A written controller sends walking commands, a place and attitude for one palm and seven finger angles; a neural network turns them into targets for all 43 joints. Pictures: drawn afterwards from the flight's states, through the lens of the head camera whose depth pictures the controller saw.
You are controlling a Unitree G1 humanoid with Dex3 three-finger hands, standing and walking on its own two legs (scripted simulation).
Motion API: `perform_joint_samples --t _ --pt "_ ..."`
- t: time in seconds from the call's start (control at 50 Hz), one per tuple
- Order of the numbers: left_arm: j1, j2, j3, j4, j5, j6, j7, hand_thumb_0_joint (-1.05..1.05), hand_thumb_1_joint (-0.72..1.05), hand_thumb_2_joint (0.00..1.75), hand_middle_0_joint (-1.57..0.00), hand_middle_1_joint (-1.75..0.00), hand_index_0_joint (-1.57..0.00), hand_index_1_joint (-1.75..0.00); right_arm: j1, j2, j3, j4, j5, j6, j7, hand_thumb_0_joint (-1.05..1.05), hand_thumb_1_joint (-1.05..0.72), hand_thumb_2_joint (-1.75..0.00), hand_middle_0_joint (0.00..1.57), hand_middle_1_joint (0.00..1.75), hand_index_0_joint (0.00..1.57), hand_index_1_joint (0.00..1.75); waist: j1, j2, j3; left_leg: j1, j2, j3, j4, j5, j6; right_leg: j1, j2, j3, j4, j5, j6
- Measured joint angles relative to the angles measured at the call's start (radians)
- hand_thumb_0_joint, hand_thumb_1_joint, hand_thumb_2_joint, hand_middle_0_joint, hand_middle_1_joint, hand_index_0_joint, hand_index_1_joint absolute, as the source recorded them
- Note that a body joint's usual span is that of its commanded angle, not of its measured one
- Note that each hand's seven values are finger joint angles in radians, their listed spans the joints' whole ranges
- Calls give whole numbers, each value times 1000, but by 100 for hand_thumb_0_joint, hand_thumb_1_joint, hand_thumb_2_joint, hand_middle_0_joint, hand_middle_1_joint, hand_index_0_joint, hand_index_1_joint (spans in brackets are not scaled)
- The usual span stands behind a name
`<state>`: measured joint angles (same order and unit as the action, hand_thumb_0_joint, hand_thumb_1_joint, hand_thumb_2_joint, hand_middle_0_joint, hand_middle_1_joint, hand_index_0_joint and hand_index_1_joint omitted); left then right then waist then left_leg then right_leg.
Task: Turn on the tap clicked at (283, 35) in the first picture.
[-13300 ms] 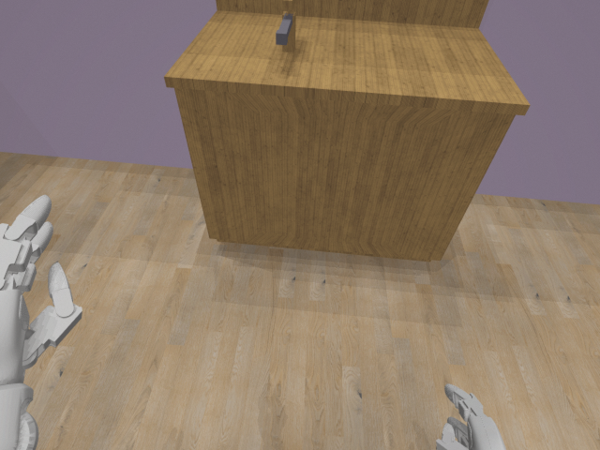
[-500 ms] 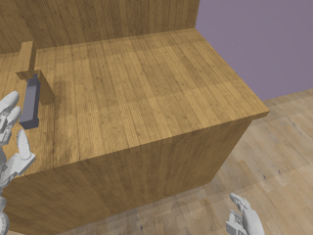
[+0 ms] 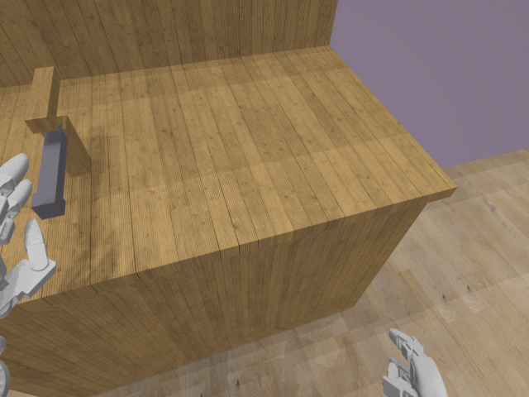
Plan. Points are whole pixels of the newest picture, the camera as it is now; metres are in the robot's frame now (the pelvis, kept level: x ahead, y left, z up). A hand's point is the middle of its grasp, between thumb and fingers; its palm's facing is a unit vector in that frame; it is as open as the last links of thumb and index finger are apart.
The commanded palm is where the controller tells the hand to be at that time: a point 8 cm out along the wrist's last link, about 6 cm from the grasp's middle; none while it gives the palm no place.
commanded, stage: shuffle to correct the standing spot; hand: left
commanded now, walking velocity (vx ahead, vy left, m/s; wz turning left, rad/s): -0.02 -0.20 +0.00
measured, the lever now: (49, 204) +0.32 +0.31 +0.12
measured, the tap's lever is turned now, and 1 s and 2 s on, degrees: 0 0 0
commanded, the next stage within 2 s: none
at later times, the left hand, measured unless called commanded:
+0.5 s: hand (30, 278) +0.20 +0.25 +0.16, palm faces +0.36 -0.85 -0.38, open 7.4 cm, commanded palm +0.15 +0.29 +0.18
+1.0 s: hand (43, 271) +0.21 +0.24 +0.17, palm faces +0.35 -0.85 -0.40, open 7.4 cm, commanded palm +0.15 +0.28 +0.18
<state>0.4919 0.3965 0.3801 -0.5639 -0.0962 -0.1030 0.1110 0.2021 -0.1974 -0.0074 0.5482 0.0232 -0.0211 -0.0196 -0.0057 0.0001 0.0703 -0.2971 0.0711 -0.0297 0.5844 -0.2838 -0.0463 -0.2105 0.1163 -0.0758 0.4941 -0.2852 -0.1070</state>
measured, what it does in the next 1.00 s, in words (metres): stands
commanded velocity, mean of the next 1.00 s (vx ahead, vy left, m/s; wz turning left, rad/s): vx -0.02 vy -0.20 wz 0.00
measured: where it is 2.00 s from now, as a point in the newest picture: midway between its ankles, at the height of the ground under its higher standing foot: outside the picture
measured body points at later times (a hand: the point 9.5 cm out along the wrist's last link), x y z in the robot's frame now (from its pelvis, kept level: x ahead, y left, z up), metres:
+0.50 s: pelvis -0.01 +0.01 +0.00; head +0.01 +0.02 +0.45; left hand +0.18 +0.30 +0.18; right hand +0.16 -0.22 -0.08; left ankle +0.02 +0.15 -0.73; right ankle -0.01 -0.05 -0.73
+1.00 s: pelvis -0.01 +0.00 +0.00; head +0.02 +0.01 +0.45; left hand +0.18 +0.29 +0.19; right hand +0.16 -0.23 -0.08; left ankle +0.02 +0.15 -0.73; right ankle -0.01 -0.05 -0.73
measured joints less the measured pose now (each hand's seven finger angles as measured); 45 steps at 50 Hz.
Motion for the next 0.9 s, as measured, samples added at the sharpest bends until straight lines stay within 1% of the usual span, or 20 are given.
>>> perform_joint_samples --t 0.26,0.46,0.6,0.76,0.82,0.9 --pt "-2 -3 -2 5 0 6 2 2 89 90 -21 -30 -21 -30 -6 5 5 -2 0 2 -3 1 -91 -90 20 30 20 30 5 -1 -1 2 -4 5 -6 11 6 3 -5 4 -10 14 11" --pt "3 -13 -10 9 -2 11 7 2 89 90 -21 -30 -21 -30 3 5 9 0 2 -3 -2 1 -91 -90 20 30 20 30 9 3 -9 -6 -7 4 -9 20 11 -3 -8 2 -16 25 11" --pt "-8 -12 -11 11 3 10 10 2 89 90 -21 -30 -21 -30 9 6 12 2 1 -5 -6 1 -91 -90 20 30 20 30 8 6 -12 3 -12 5 -32 33 11 2 -13 3 -28 31 19" --pt "3 -9 -9 19 -1 11 7 2 89 90 -21 -30 -21 -30 6 5 13 0 3 -7 0 1 -91 -90 20 30 20 30 5 17 -15 -4 -4 2 -28 32 6 -2 -4 0 -32 35 4" --pt "4 -16 -17 17 -5 14 9 2 89 90 -21 -30 -21 -30 6 1 7 5 5 -7 0 1 -91 -90 20 30 20 30 5 15 -15 -9 -3 1 -11 20 8 -7 -3 -1 -14 22 -1" --pt "3 -19 -22 10 -6 14 11 2 89 90 -21 -30 -21 -30 5 -4 2 11 3 -3 -4 1 -91 -90 20 30 20 30 1 6 -14 -3 -6 2 -7 15 3 -7 -8 -1 4 8 0"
